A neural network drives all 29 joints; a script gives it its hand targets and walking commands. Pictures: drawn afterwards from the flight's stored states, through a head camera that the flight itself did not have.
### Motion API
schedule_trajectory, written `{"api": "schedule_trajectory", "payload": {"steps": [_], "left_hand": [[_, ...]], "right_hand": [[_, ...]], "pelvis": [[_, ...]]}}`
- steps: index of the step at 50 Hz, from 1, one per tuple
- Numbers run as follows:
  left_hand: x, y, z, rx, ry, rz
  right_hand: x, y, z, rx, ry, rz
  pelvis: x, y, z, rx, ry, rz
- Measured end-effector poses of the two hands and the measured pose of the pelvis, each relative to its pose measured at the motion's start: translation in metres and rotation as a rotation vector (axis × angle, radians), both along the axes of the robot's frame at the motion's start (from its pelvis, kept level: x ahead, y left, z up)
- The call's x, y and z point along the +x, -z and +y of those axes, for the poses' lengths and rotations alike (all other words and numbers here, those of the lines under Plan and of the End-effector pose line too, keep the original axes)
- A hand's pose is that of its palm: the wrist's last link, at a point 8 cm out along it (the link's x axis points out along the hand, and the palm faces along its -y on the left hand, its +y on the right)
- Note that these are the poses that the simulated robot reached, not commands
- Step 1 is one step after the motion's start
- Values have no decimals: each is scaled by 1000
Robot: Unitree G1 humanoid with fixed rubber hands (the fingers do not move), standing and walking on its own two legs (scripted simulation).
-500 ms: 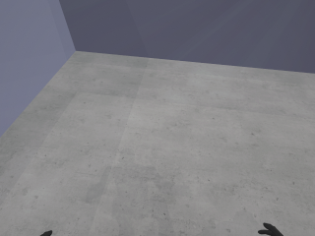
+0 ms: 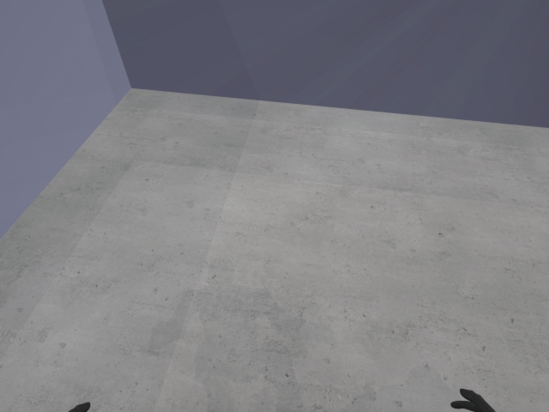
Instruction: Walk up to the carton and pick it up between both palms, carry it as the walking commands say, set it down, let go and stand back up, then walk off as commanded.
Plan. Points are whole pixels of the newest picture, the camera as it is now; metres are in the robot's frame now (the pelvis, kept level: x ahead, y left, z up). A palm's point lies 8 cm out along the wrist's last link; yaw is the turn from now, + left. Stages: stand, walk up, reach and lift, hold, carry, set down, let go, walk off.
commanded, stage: stand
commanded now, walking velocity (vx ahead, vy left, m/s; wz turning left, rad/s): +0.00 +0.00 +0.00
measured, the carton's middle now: out of the picture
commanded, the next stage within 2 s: walk up in 0.22 s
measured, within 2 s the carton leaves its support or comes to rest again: neither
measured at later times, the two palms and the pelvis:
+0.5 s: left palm out of the picture +0.13 +0.31 -0.09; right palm out of the picture +0.12 -0.34 -0.09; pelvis +0.00 +0.00 -0.01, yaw -6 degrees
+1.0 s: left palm (207, 295) +0.32 +0.12 -0.07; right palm out of the picture -0.11 -0.43 -0.09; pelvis +0.02 -0.08 -0.02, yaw -34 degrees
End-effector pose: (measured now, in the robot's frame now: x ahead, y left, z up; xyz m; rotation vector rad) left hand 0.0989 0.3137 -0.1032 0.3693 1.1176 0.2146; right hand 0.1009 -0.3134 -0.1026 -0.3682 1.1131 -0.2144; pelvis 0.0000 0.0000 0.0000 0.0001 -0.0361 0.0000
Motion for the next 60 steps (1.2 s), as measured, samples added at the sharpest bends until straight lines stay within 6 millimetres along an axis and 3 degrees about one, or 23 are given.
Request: {"api": "schedule_trajectory", "payload": {"steps": [21,26,32,35,38,43,48,54,60], "left_hand": [[6,-1,1,-3,14,1],[44,-15,-1,5,170,-47],[107,-37,-36,23,350,-108],[134,-41,-62,44,409,-152],[141,-40,-85,54,437,-156],[152,-41,-121,18,505,-113],[199,-36,-167,-40,648,-149],[269,-46,-263,-95,911,-196],[326,-79,-389,-165,1142,-304]], "right_hand": [[5,-1,-2,1,18,-14],[19,-21,-35,-53,83,-198],[6,-39,-93,-121,152,-321],[-14,-32,-128,-144,197,-312],[-37,-22,-150,-155,249,-267],[-91,-12,-146,-142,318,-154],[-172,-11,-127,-158,452,-32],[-263,-39,-111,-240,706,-23],[-338,-56,-94,-271,908,19]], "pelvis": [[4,1,1,0,13,12],[-3,9,-4,24,127,56],[-3,16,-27,39,257,55],[1,25,-49,41,302,50],[2,29,-62,20,361,64],[6,17,-72,8,456,69],[16,17,-76,-5,551,61],[25,9,-88,24,721,55],[26,4,-111,33,872,72]]}}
